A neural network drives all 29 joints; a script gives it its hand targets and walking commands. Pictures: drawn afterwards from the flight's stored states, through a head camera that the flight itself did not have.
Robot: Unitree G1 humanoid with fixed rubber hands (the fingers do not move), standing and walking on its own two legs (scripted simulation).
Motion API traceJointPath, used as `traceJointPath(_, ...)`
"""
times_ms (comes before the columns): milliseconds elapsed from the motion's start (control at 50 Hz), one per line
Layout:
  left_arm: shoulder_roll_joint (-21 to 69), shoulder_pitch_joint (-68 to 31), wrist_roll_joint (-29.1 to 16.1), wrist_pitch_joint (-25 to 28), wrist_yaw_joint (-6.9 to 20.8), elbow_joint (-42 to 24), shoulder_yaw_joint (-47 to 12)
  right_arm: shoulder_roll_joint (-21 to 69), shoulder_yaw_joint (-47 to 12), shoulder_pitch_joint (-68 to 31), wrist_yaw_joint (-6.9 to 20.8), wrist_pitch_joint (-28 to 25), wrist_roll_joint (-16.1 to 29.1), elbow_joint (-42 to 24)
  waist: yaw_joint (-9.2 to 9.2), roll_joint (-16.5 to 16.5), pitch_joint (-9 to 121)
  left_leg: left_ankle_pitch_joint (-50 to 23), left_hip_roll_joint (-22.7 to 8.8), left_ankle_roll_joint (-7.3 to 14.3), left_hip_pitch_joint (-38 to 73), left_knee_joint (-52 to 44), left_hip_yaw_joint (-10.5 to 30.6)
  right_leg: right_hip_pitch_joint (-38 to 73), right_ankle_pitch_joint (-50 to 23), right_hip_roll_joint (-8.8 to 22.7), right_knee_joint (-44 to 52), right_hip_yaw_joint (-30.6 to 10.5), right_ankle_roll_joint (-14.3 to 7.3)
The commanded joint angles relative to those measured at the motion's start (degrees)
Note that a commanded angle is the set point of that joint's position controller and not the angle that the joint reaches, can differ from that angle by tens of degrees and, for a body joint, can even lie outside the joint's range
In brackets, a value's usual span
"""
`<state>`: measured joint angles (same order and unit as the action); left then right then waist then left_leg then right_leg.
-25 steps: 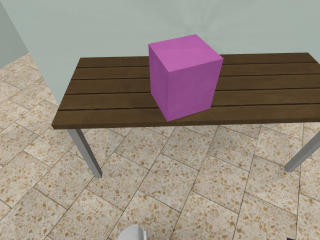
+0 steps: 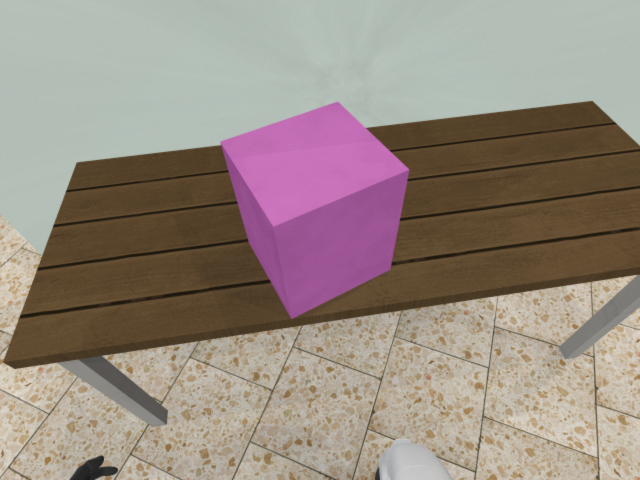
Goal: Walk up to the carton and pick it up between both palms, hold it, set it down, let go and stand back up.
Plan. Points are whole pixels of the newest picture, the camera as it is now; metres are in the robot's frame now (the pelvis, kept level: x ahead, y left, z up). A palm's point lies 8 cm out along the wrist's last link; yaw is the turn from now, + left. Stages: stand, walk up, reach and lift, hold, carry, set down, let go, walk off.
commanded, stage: walk up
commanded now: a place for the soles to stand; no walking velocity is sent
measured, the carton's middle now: (314, 212) +0.53 -0.01 -0.02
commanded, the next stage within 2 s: none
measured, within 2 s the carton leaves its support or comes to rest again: neither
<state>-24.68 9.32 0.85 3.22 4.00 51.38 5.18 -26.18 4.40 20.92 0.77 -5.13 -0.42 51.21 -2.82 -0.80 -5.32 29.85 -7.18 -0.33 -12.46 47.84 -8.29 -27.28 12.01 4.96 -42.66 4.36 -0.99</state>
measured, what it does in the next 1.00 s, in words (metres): walks ahead: left foot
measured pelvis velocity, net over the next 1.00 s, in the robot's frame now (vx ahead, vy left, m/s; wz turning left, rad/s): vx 0.15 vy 0.00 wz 0.05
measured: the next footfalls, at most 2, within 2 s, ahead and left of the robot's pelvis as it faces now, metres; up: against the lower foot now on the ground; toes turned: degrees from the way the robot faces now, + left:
left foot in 0.28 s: +0.22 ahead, +0.12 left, +0.00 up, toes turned +8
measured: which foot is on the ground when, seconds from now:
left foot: up 0.00-0.26, down 0.28-1.00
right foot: down 0.00-1.00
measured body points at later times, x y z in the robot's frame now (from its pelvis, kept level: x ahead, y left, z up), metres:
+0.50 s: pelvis +0.13 +0.00 -0.01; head +0.15 +0.01 +0.44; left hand +0.18 +0.31 -0.14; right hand +0.23 -0.33 -0.10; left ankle +0.18 +0.11 -0.70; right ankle +0.15 -0.14 -0.70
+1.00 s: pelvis +0.15 +0.00 +0.02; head +0.17 +0.00 +0.47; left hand +0.25 +0.31 -0.11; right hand +0.28 -0.30 -0.10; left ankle +0.18 +0.11 -0.70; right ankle +0.16 -0.14 -0.70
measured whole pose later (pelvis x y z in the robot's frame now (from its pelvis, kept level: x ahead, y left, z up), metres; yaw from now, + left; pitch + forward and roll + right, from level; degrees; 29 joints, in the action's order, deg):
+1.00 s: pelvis +0.15 +0.00 +0.02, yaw +3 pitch -2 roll +0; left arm -20.5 2.3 -0.2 1.3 -0.2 62.7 -0.1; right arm -20.6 1.0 1.9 -0.3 -2.4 -0.2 62.7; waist -0.1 0.0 -4.6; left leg 18.1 -3.2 0.8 -19.3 39.3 -5.5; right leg -15.8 20.7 3.3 -38.5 2.5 1.9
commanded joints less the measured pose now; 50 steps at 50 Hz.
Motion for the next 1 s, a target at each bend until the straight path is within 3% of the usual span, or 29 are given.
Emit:
traceJointPath(0,-21.3,14.9,-1.2,1.8,-2.0,-2.1,5.3,-14.0,1.8,-9.4,-0.8,-1.0,0.2,-7.1,11.63,8.4,9.2,0.8,3.6,2.6,-33.6,27.7,8.7,32.7,18.6,23.4,27.7,-45.7,-17.5)
traceJointPath(60,-15.7,7.1,-1.9,1.6,-2.9,-3.8,3.3,-11.8,1.8,-1.1,-0.7,-0.5,0.8,-3.2,4.93,10.7,2.9,-6.0,-0.6,2.4,-28.4,22.4,10.1,18.7,10.9,14.7,22.7,-22.1,-13.7)
traceJointPath(100,-15.3,2.8,-1.2,1.2,-2.6,-5.4,2.8,-11.3,2.5,2.6,-0.2,-0.4,0.7,-1.8,3.01,13.4,5.1,-6.1,-0.7,2.0,-19.3,16.2,7.8,10.7,13.4,12.1,21.9,-14.0,-12.2)
traceJointPath(120,-16.0,2.9,-0.2,1.3,-2.4,-5.8,3.0,-11.9,2.9,1.6,0.3,-0.1,0.4,-2.3,3.75,12.2,3.5,-5.2,-0.4,1.1,-18.6,13.4,5.9,7.8,19.7,12.2,23.8,-14.4,-13.4)
traceJointPath(160,-15.6,1.6,0.5,1.4,-2.4,-6.8,2.9,-10.2,2.5,1.0,0.5,-0.6,0.0,-1.7,3.50,16.3,0.5,-5.5,0.3,0.6,-19.9,7.7,4.5,6.8,14.7,13.4,23.5,-14.6,-14.4)
traceJointPath(180,-15.8,3.6,0.2,1.3,-2.5,-6.3,2.6,-9.9,2.6,-0.9,0.3,-0.7,-0.7,-1.7,4.27,11.4,0.9,-5.2,0.0,1.1,-20.4,5.7,4.8,6.3,13.1,15.6,22.5,-16.1,-15.2)
traceJointPath(200,-16.9,2.2,0.1,1.2,-2.7,-7.0,2.2,-9.9,2.5,-1.5,0.3,-0.4,-0.5,-1.8,3.45,12.0,1.1,-5.5,1.1,1.5,-15.0,3.0,3.4,3.2,9.0,15.1,21.4,-14.7,-13.5)
traceJointPath(260,-10.5,-4.7,-0.8,-0.2,-3.3,-7.9,-0.7,-8.6,2.8,7.5,-1.7,-1.4,-1.2,2.1,-3.31,5.6,6.0,-20.2,7.5,3.4,4.0,-9.2,0.4,-6.4,-3.6,10.0,1.8,-3.9,-8.2)
traceJointPath(280,-7.5,-3.0,-1.4,-0.4,-3.3,-7.9,-1.6,-12.5,3.9,9.8,-2.2,-1.6,-1.9,2.3,-4.26,-6.0,9.3,-18.2,-0.7,5.0,9.1,-16.8,14.8,-12.3,2.7,4.8,-11.1,1.2,-4.2)
traceJointPath(300,-7.7,1.5,-2.1,-0.9,-4.0,-7.9,-1.6,-20.8,5.1,5.4,-2.4,-1.5,-1.7,-0.5,-2.71,-16.9,11.7,-6.8,-16.4,14.6,7.7,-27.9,41.9,-15.2,19.1,-1.9,-20.5,0.9,-1.2)
traceJointPath(320,-12.6,0.4,-1.3,-1.4,-4.9,-5.9,-0.2,-20.5,5.0,-0.4,-2.3,-1.0,0.7,-1.9,-2.19,-12.0,8.7,-2.3,-20.8,20.0,2.3,-29.1,45.2,-12.3,28.4,0.8,-22.7,-4.5,-0.4)
traceJointPath(360,-11.4,0.0,-1.6,-1.0,-4.7,-2.6,-0.5,-14.7,3.2,-4.3,-2.7,-0.9,-0.7,-2.0,-0.15,-4.9,5.7,-19.9,-14.6,16.2,-0.8,-22.1,32.8,-10.4,23.7,2.1,-17.7,-6.0,-0.6)
traceJointPath(400,-11.6,5.2,-1.1,-0.5,-4.9,-0.1,0.2,-13.5,2.8,-6.4,-2.7,-0.1,-0.5,-1.0,1.81,-11.8,6.4,-24.8,-11.8,13.2,-5.7,-18.8,26.8,-2.9,21.3,1.0,-13.1,-5.0,-1.0)
traceJointPath(420,-11.2,6.4,-1.1,-0.3,-4.9,1.3,-0.3,-12.7,2.1,-7.2,-2.6,0.1,-0.5,-1.2,2.89,-9.9,7.6,-26.0,-11.0,12.4,-7.3,-17.7,23.5,1.2,18.3,0.7,-9.6,-4.0,-1.3)
traceJointPath(440,-10.0,9.7,-1.0,-0.2,-4.8,2.4,-0.2,-13.4,2.3,-11.0,-2.2,0.2,-0.8,-1.9,4.36,-14.7,10.1,-23.1,-8.9,11.8,-6.2,-15.3,19.3,3.3,16.6,-0.7,-5.7,-2.4,-1.4)
traceJointPath(460,-9.3,9.9,-0.8,0.2,-5.0,3.4,-0.2,-11.4,0.9,-13.9,-2.3,0.6,0.3,-2.5,5.59,-10.5,9.2,-27.2,-7.9,9.5,-10.8,-11.9,16.4,9.3,7.0,-1.2,2.9,-1.3,-1.8)
traceJointPath(480,-11.1,7.0,-0.6,0.1,-5.2,3.9,0.2,-9.9,0.9,-13.6,-2.4,0.8,0.4,-1.8,5.44,-3.8,8.0,-26.4,-5.5,6.8,-14.5,-6.9,15.1,12.3,1.6,0.2,8.7,-5.3,-2.4)
traceJointPath(500,-15.7,6.4,0.5,0.7,-5.4,2.8,0.7,-8.3,0.5,-13.0,-2.1,1.5,0.9,-2.3,4.36,7.7,9.1,-16.9,-0.5,3.0,-17.7,0.9,9.6,10.3,10.4,8.4,15.8,-21.5,-5.2)
traceJointPath(520,-17.7,2.2,-0.3,0.6,-5.0,3.4,1.0,-8.3,0.7,-14.4,-2.3,1.8,1.2,-1.2,3.89,13.5,6.8,-3.9,4.8,1.4,-16.7,3.2,5.0,7.7,9.7,13.9,18.6,-28.1,-9.6)
traceJointPath(540,-17.1,-0.3,0.2,0.8,-4.8,1.7,0.5,-9.0,0.4,-13.9,-2.4,1.7,1.3,0.0,2.84,9.4,8.3,-1.1,4.2,0.8,-15.6,0.2,6.8,10.8,0.9,14.3,15.4,-27.3,-11.7)
traceJointPath(580,-14.2,-1.6,-0.7,0.7,-5.4,3.0,-0.9,-9.2,0.2,-14.7,-2.1,0.9,1.0,1.6,2.18,3.8,5.5,-22.0,2.8,1.7,-9.0,-3.6,6.7,5.5,-13.8,8.3,9.7,-15.8,-8.0)
traceJointPath(620,-12.5,-5.7,-1.2,0.6,-5.3,2.6,-1.6,-10.0,0.4,-9.8,-2.2,0.5,0.9,4.2,-0.35,4.5,9.6,-33.6,0.7,4.3,-0.3,-5.5,8.3,4.4,-16.0,4.8,5.6,-10.1,-3.8)
traceJointPath(640,-11.0,-2.8,-1.3,0.3,-5.3,4.0,-1.3,-10.4,0.8,-11.6,-1.9,0.8,1.0,4.5,1.17,4.3,12.4,-34.2,-1.7,5.6,1.0,-5.9,10.7,5.8,-13.9,2.9,4.0,-7.8,-3.0)
traceJointPath(700,-10.1,-4.1,-1.4,-0.7,-5.1,4.5,-1.9,-11.0,0.7,-13.8,-2.4,1.1,0.7,4.8,2.58,1.9,12.8,-32.7,-4.4,7.6,-2.2,-11.0,15.7,10.5,-8.7,1.4,2.6,-7.1,-1.4)
traceJointPath(760,-10.4,-3.7,-0.9,-0.6,-5.2,6.4,-2.1,-9.6,-0.1,-18.1,-2.3,1.5,1.2,6.3,2.84,-1.0,13.7,-29.6,-3.9,6.7,-3.5,-12.5,15.3,12.7,-6.4,2.2,5.6,-7.9,-1.6)
traceJointPath(780,-10.4,-3.3,-1.3,-0.7,-5.1,6.8,-2.6,-9.4,-0.7,-20.1,-2.2,1.6,0.9,5.9,3.88,2.0,11.6,-27.8,-3.1,6.5,-5.0,-12.5,13.2,12.8,-7.5,2.1,7.5,-7.2,-1.1)
traceJointPath(860,-10.1,-7.1,-0.8,-0.9,-5.0,8.0,-2.2,-8.6,-0.3,-20.1,-1.9,1.5,0.3,7.9,2.60,-0.6,12.3,-29.1,-1.9,4.2,-0.7,-14.4,10.3,11.7,-7.6,3.1,8.9,-6.3,-1.6)
traceJointPath(920,-9.4,-8.4,-1.1,-1.0,-4.8,8.0,-2.8,-9.8,-0.5,-20.4,-1.6,1.5,0.4,9.4,2.02,-0.2,11.2,-25.6,-4.8,6.3,0.4,-19.1,15.4,10.7,-3.6,1.6,10.2,-5.6,0.1)
traceJointPath(980,-9.1,-7.2,-0.8,-1.0,-4.8,10.0,-2.5,-9.0,-0.6,-21.2,-1.5,1.6,0.7,9.6,2.44,-0.6,11.6,-22.9,-4.0,5.2,-1.3,-20.5,12.7,14.4,-1.7,2.1,12.8,-6.0,-0.4)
